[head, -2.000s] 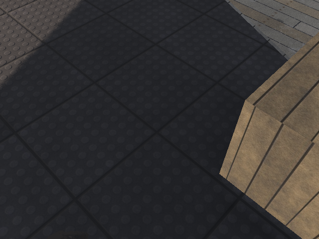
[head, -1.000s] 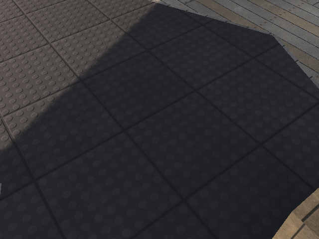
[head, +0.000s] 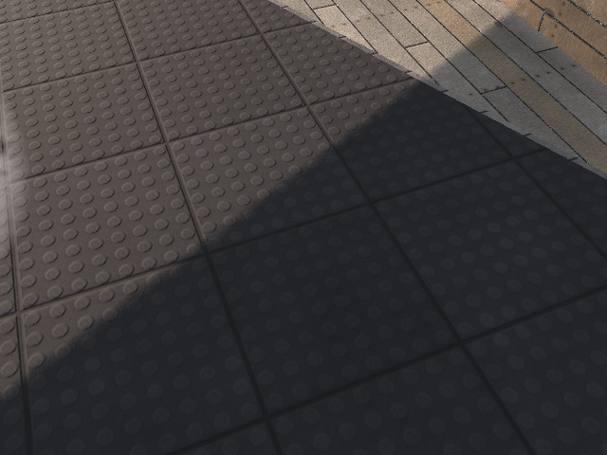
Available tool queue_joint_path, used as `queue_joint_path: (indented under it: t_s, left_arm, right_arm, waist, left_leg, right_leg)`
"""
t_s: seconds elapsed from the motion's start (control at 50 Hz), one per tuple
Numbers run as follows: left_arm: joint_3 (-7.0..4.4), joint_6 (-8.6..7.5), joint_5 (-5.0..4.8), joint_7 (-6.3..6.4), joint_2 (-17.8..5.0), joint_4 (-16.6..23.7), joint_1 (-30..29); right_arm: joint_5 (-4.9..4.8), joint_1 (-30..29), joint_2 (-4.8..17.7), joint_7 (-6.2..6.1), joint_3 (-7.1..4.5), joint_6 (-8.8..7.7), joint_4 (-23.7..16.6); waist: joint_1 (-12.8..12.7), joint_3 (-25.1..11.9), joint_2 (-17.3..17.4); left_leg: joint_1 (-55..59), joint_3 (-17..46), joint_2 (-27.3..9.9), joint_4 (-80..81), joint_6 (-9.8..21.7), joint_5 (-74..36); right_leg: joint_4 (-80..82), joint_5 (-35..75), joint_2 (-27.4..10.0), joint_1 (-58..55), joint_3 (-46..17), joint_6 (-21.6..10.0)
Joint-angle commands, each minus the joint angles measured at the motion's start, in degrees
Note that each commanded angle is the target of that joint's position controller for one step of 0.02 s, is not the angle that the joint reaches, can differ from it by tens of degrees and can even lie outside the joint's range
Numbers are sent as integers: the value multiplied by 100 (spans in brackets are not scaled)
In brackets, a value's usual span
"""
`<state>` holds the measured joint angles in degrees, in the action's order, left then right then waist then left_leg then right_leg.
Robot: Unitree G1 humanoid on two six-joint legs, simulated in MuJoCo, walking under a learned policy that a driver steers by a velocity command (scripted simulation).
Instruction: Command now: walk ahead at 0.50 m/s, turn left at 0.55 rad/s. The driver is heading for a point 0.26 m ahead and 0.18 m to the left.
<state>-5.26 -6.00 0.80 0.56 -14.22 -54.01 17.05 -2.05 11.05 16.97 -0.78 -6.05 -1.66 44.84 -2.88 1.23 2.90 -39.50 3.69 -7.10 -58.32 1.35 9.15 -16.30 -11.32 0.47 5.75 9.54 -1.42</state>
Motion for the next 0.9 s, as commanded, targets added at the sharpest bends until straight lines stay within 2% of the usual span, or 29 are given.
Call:
queue_joint_path:
  t_s: [0.02, 0.08, 0.12, 0.14, 0.16, 0.2, 0.22, 0.24, 0.26, 0.28, 0.3, 0.32, 0.34, 0.36, 0.4, 0.44, 0.48, 0.52, 0.62, 0.64, 0.66, 0.68, 0.7, 0.72, 0.74, 0.76, 0.78, 0.82, 0.9]
  left_arm:
    - [-152, -75, -12, 74, -849, 453, -424]
    - [-165, -47, -103, 81, -939, 409, -150]
    - [-191, 17, -135, 55, -1044, 324, 13]
    - [-201, 60, -189, 51, -1077, 310, 35]
    - [-207, 118, -219, 42, -1133, 290, -11]
    - [-234, 211, -279, 53, -1329, 302, -80]
    - [-219, 247, -313, 65, -1344, 316, -186]
    - [-163, 205, -258, 62, -1234, 348, -146]
    - [49, 124, 149, -11, -511, 533, 290]
    - [163, 7, -62, -93, -551, 440, 776]
    - [24, 3, -323, -107, -998, 409, 118]
    - [73, 30, -362, -74, -840, 554, -240]
    - [93, 84, -234, 6, -737, 466, -364]
    - [63, 173, -160, 56, -773, 413, -311]
    - [56, 364, -120, 98, -677, 319, -30]
    - [71, 456, -93, 138, -536, 284, 8]
    - [87, 500, -50, 155, -494, 300, -183]
    - [98, 550, -53, 156, -494, 318, -428]
    - [77, 618, -83, 156, -579, 337, -889]
    - [89, 598, -55, 151, -542, 305, -852]
    - [111, 565, 9, 137, -506, 254, -788]
    - [107, 536, 60, 127, -615, 214, -765]
    - [74, 515, 42, 136, -874, 207, -765]
    - [21, 523, -56, 122, -982, 95, -871]
    - [64, 511, -82, 86, -684, 56, -875]
    - [96, 486, -29, 72, -574, 12, -884]
    - [110, 461, -9, 64, -554, -22, -927]
    - [115, 414, -28, 69, -570, -122, -905]
    - [135, 424, -60, 109, -571, -296, -869]
  right_arm:
    - [21, -141, -26, 146, 73, -39, -380]
    - [55, -811, -44, 262, 149, -60, -657]
    - [-11, -1095, -60, 348, 179, -60, -861]
    - [-17, -1156, 0, 374, 159, -39, -949]
    - [36, -1103, 35, 386, 140, -26, -985]
    - [132, -594, 313, 365, 3, -7, -966]
    - [147, 243, 553, 336, -136, -13, -764]
    - [142, 910, 947, 237, -300, 11, -553]
    - [194, 1021, 1529, 97, -344, 45, -493]
    - [322, 889, 1360, 167, -183, -25, -773]
    - [335, 918, 888, 243, -66, -41, -696]
    - [224, 565, 744, 269, -24, -97, -581]
    - [166, 208, 570, 252, 21, -137, -587]
    - [191, -75, 453, 230, 60, -149, -603]
    - [310, -300, 432, 242, 67, -197, -590]
    - [344, -437, 360, 209, 103, -240, -499]
    - [334, -505, 355, 127, 119, -212, -397]
    - [344, -513, 363, 71, 136, -145, -293]
    - [359, -441, 212, 46, 238, -33, -10]
    - [323, -493, 161, 48, 267, -14, 25]
    - [274, -463, 101, 50, 298, 2, 88]
    - [280, -277, 51, 49, 315, 1, 165]
    - [343, 8, 66, 54, 303, -8, 216]
    - [310, 172, 107, 48, 273, 8, 247]
    - [295, -113, 194, 22, 271, 40, 257]
    - [250, -261, 177, 5, 271, 64, 239]
    - [242, -315, 126, -11, 280, 101, 264]
    - [261, -286, 166, -12, 260, 150, 336]
    - [224, -315, 158, -5, 242, 180, 503]
  waist:
    - [179, 196, -564]
    - [-80, 440, -467]
    - [-120, 564, -501]
    - [-99, 604, -560]
    - [-13, 577, -591]
    - [340, 74, -850]
    - [826, -364, -810]
    - [1176, -828, -517]
    - [639, -1452, 1306]
    - [568, -2976, 1177]
    - [871, -2663, 124]
    - [694, -1720, 76]
    - [541, -1161, -221]
    - [337, -948, -185]
    - [57, -940, -109]
    - [-79, -926, -99]
    - [-70, -900, 56]
    - [32, -864, 168]
    - [205, -394, 258]
    - [135, -324, 227]
    - [47, -261, 124]
    - [106, -244, -49]
    - [345, -261, -450]
    - [530, -230, -955]
    - [317, -190, -838]
    - [282, -227, -777]
    - [277, -253, -765]
    - [276, -369, -699]
    - [227, -408, -496]
  left_leg:
    - [-185, 51, -148, 694, -6, -806]
    - [-143, -314, -36, 1461, 76, -1125]
    - [-124, -412, -11, 1787, 199, -962]
    - [-87, -508, 61, 1907, 254, -777]
    - [155, -644, 204, 2059, 331, -534]
    - [1150, -972, 691, 2162, 490, 66]
    - [2256, -994, 936, 2600, 641, -369]
    - [3714, -651, 849, 2915, 837, -1601]
    - [5632, 1205, -650, 2283, 1410, -4512]
    - [6331, 3394, -1799, 2992, 2470, -4204]
    - [5833, 2658, -1485, 3274, 2185, -4398]
    - [5115, 1814, -1210, 3291, 1886, -4226]
    - [4281, 1420, -955, 3470, 1634, -3925]
    - [3621, 1156, -826, 3679, 1546, -3828]
    - [2882, 832, -704, 3980, 1509, -3922]
    - [2566, 464, -594, 4107, 1518, -4041]
    - [2544, 216, -455, 4163, 1405, -3718]
    - [2568, 117, -358, 4259, 1260, -2997]
    - [2460, 422, -346, 4439, 1130, -540]
    - [2429, 445, -272, 4362, 1033, -80]
    - [2344, 401, -123, 4244, 831, 273]
    - [2303, 342, 84, 4073, 598, 439]
    - [2202, 207, 384, 3845, 411, 624]
    - [2311, -22, 627, 3888, 294, 541]
    - [2612, -140, 677, 3734, 241, 406]
    - [2734, -158, 645, 3639, 254, 195]
    - [2820, -140, 602, 3582, 277, -115]
    - [2975, -125, 562, 3533, 303, -566]
    - [3125, -114, 522, 3496, 317, -983]
  right_leg:
    - [926, 1113, -1576, 6, -609, -798]
    - [932, 1266, -1612, -304, -208, -719]
    - [830, 1535, -1728, -624, -27, -661]
    - [727, 1856, -1769, -804, 83, -627]
    - [425, 2789, -1782, -885, 203, -591]
    - [-664, 4989, -1716, -1003, 293, -498]
    - [-1694, 5176, -1552, -770, 379, -355]
    - [-2941, 4107, -1241, 77, 437, -43]
    - [-5074, -1731, -475, 2105, 389, 300]
    - [-6366, -3176, -3, 2746, -976, 420]
    - [-6473, -2702, -241, 2829, -1380, 383]
    - [-6028, -2249, -470, 3179, -1220, 333]
    - [-5618, -1872, -681, 3098, -1221, 336]
    - [-5349, -1602, -789, 2714, -1272, 332]
    - [-4969, -1243, -784, 1979, -1290, 346]
    - [-4349, -949, -743, 1680, -1282, 406]
    - [-3624, -551, -724, 1589, -1273, 445]
    - [-3040, -154, -693, 1437, -1250, 448]
    - [-2042, -222, -606, 1133, -1234, 386]
    - [-1630, -93, -567, 932, -1181, 342]
    - [-1038, 499, -557, 596, -1155, 292]
    - [-800, 1190, -699, 327, -1316, 246]
    - [-882, 1858, -909, 125, -1464, 155]
    - [-963, 1281, -818, 379, -1384, 17]
    - [-803, 767, -694, 680, -1346, 58]
    - [-733, 718, -663, 734, -1319, 156]
    - [-711, 901, -625, 708, -1293, 212]
    - [-756, 1120, -584, 566, -1241, 221]
    - [-789, 1257, -541, 442, -1188, 184]
